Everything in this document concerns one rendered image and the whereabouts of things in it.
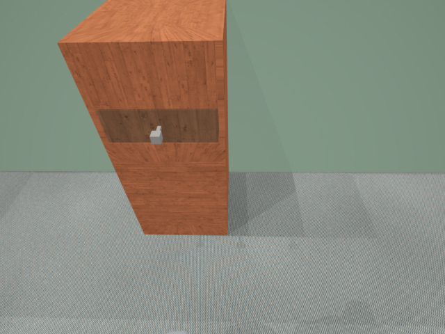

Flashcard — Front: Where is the cabinet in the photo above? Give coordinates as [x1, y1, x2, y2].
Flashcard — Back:
[57, 0, 229, 235]

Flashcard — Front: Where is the drawer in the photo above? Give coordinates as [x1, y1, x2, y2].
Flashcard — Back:
[96, 109, 219, 143]

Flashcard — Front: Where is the handle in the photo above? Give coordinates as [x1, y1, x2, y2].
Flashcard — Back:
[150, 126, 163, 144]

